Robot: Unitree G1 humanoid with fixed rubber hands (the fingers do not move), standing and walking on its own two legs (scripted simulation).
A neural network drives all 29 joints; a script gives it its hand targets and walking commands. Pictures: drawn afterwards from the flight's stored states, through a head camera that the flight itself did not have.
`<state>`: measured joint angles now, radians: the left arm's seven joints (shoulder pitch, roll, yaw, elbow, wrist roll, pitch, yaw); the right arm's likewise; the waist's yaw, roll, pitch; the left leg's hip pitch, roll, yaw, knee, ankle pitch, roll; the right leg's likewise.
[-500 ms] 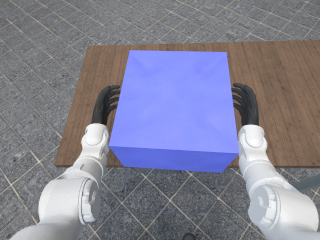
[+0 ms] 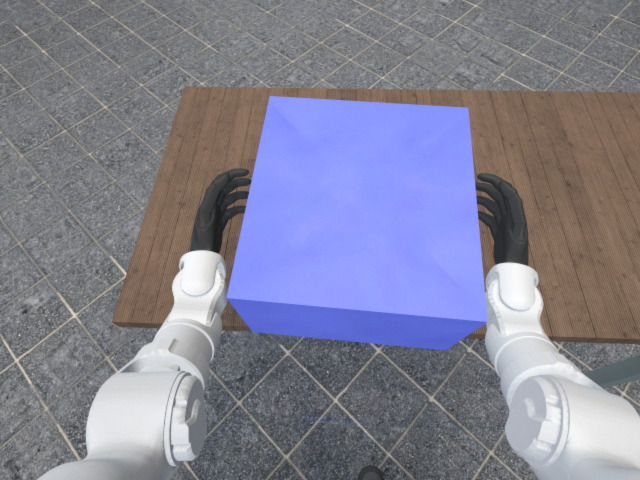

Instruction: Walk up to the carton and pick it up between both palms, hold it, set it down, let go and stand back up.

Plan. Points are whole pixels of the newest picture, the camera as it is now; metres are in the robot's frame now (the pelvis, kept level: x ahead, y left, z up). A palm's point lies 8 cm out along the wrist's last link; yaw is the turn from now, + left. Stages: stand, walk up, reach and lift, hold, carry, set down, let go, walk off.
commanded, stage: reach and lift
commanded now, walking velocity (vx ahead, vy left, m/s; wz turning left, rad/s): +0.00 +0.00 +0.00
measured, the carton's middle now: (357, 223) +0.47 -0.03 -0.03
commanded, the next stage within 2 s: none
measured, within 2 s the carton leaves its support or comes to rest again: leaves its support in 0.64 s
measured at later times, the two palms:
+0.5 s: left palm (218, 252) +0.40 +0.15 +0.02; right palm (520, 261) +0.38 -0.22 +0.02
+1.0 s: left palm (186, 219) +0.40 +0.17 +0.10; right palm (545, 210) +0.39 -0.21 +0.11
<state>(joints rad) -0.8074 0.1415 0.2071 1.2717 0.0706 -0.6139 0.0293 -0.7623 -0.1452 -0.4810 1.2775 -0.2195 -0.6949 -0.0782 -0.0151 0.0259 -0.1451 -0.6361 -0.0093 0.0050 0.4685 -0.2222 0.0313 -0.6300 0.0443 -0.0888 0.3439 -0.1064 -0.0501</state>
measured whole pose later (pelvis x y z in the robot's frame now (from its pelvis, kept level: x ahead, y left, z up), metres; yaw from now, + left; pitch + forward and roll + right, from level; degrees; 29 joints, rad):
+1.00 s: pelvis -0.01 -0.01 +0.00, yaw +4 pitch +13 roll -1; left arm -0.69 0.19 0.00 1.01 -0.17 -0.26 0.06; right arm -0.64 -0.17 -0.13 0.85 0.15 -0.16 -0.12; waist -0.07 0.03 -0.22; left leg -0.47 -0.03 -0.05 0.46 -0.22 0.02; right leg -0.47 0.03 -0.13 0.38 -0.15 -0.06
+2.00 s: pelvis -0.03 +0.00 +0.01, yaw +2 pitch -3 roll +0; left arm -0.53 0.05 0.25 0.26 0.11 0.48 -0.03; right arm -0.56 -0.13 -0.20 0.59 0.06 0.19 -0.04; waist -0.03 -0.06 -0.03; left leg -0.11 -0.04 -0.01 0.32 -0.16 0.04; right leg -0.14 0.02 -0.07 0.27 -0.09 -0.04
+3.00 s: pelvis -0.02 +0.00 +0.01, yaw +2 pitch -5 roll +0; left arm -0.46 0.04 0.28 0.00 0.15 0.67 -0.06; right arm -0.55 -0.13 -0.14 0.39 0.14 0.37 -0.08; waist -0.05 -0.04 -0.01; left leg -0.05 -0.04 -0.02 0.32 -0.18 0.04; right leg -0.07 0.03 -0.07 0.27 -0.11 -0.04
